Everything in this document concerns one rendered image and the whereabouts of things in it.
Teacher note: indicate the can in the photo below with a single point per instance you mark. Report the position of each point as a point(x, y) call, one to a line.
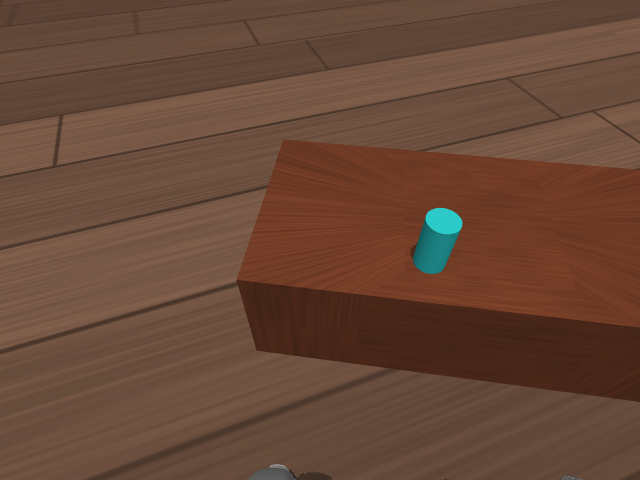
point(439, 233)

